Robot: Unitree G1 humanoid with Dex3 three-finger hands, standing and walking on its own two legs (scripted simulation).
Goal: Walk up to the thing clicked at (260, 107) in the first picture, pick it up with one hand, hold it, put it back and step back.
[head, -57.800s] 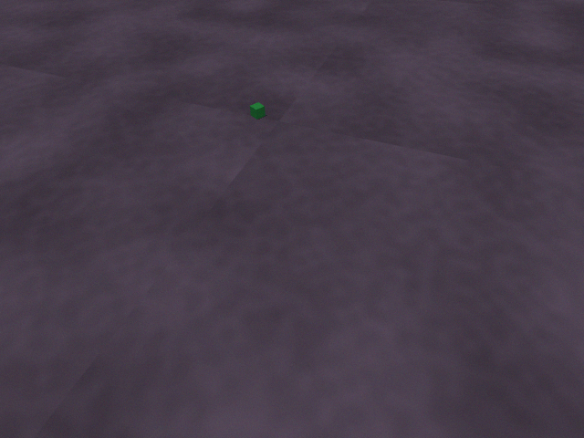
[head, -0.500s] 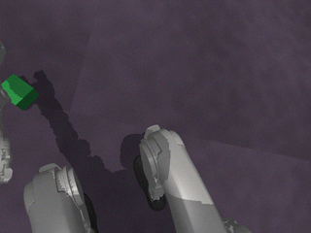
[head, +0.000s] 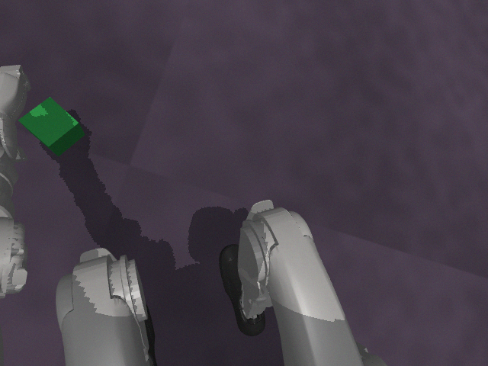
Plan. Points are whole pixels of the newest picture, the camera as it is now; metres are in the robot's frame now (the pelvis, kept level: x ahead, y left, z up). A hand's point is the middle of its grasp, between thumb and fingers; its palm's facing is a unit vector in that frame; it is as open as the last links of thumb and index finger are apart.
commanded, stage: home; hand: left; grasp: from above
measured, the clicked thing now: (54, 128) +0.57 +0.21 -0.31
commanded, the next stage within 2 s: withdraw in 0.04 s
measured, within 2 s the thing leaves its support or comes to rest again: neither
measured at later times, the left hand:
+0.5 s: hand (22, 139) +0.48 +0.21 -0.10, palm faces -0.45 -0.40 -0.80, open 11.4 cm
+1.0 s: hand out of the picture +0.35 +0.18 +0.11, palm faces -0.04 -0.91 -0.41, open 7.4 cm
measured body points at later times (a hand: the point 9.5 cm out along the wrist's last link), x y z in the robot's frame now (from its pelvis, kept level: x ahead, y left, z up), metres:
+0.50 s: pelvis +0.01 -0.01 +0.05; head +0.24 +0.05 +0.43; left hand +0.50 +0.23 -0.06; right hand +0.05 -0.29 -0.05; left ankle +0.08 +0.11 -0.31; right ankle +0.13 -0.13 -0.31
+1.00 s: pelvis +0.03 -0.01 +0.22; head +0.17 +0.02 +0.65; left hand +0.35 +0.23 +0.13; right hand +0.21 -0.25 +0.11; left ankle +0.07 +0.11 -0.31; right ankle +0.13 -0.13 -0.31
